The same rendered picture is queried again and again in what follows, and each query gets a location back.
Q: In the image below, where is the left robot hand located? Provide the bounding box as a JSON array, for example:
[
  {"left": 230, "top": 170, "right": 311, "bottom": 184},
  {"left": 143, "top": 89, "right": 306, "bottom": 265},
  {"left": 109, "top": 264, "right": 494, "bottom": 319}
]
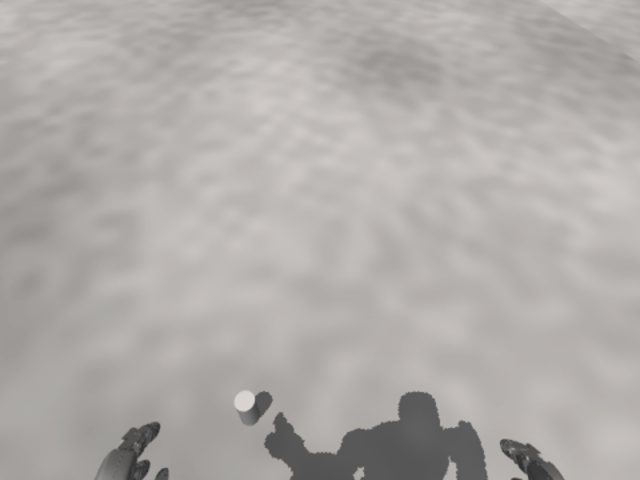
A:
[{"left": 94, "top": 422, "right": 169, "bottom": 480}]

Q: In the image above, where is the right robot hand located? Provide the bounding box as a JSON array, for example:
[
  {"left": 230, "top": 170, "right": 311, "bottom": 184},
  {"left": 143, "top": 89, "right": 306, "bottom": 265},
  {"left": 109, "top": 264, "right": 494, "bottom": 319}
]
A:
[{"left": 500, "top": 439, "right": 564, "bottom": 480}]

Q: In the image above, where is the can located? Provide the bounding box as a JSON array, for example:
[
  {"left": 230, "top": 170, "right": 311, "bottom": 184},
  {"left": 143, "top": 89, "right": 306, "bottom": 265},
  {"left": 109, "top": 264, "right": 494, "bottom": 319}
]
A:
[{"left": 234, "top": 390, "right": 260, "bottom": 426}]

